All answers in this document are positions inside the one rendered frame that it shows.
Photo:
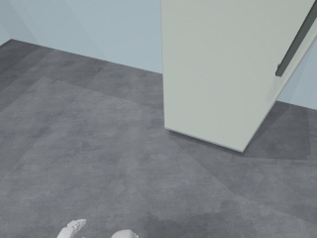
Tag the fridge door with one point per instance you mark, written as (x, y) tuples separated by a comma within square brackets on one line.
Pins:
[(219, 59)]

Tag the robot left hand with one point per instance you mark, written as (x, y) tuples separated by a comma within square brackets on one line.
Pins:
[(71, 228)]

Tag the handle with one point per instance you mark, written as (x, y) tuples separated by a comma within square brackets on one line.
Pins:
[(305, 27)]

